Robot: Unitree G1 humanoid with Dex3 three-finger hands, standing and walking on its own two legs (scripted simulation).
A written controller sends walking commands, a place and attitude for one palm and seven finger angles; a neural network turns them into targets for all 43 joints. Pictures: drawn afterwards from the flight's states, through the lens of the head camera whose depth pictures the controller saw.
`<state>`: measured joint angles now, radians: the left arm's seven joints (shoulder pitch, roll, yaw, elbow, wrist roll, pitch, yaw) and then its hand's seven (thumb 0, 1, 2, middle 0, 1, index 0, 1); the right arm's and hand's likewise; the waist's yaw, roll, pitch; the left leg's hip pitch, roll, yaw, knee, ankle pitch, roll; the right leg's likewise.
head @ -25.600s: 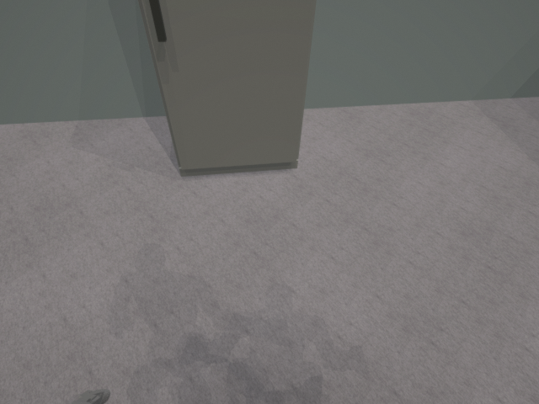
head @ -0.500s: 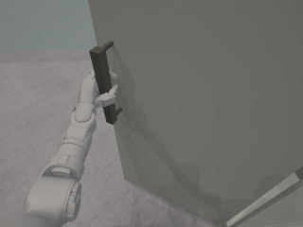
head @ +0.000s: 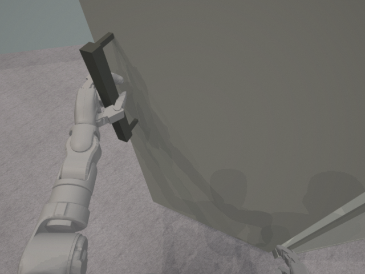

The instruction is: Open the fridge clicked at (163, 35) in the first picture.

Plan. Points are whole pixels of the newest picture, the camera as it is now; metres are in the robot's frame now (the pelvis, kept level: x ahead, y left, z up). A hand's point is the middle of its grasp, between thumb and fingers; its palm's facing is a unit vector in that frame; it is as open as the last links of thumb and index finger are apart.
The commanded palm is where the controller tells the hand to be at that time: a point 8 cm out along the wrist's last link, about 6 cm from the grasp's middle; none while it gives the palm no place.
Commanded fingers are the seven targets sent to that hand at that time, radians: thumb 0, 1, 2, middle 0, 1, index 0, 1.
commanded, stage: stop walking and hold the door back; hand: left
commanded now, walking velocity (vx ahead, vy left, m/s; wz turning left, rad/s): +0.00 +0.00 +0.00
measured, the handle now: (117, 94) +0.46 +0.17 +0.13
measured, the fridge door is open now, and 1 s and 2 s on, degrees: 56 59 59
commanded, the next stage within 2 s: loosen the grip on the handle in 0.32 s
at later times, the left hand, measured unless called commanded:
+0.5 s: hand (111, 111) +0.41 +0.17 +0.14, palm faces +0.07 -0.98 -0.17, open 6.4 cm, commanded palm +0.35 +0.22 +0.14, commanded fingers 0.00 0.30 0.61 -0.45 -1.40 -0.45 -1.40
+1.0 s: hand (100, 118) +0.39 +0.19 +0.13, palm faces +0.15 -0.98 -0.13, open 14.2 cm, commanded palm +0.36 +0.23 +0.14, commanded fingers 0.00 -0.55 0.20 -0.25 -1.15 -0.25 -1.15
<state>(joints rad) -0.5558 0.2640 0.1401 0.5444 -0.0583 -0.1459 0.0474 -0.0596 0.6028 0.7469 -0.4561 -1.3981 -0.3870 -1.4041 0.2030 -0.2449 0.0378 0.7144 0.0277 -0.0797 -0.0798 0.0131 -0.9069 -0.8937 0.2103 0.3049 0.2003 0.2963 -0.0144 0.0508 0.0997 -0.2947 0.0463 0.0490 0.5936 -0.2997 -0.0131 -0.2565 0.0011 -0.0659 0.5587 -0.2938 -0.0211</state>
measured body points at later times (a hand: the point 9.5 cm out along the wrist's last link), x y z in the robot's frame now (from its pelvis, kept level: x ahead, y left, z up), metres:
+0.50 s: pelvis +0.00 +0.01 +0.01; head +0.02 +0.02 +0.46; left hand +0.40 +0.22 +0.15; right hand +0.15 -0.21 -0.10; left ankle +0.01 +0.12 -0.73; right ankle +0.00 -0.11 -0.73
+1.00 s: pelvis -0.02 +0.00 +0.00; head +0.00 +0.00 +0.45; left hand +0.37 +0.24 +0.14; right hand +0.07 -0.27 -0.11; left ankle +0.01 +0.12 -0.73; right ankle +0.00 -0.11 -0.73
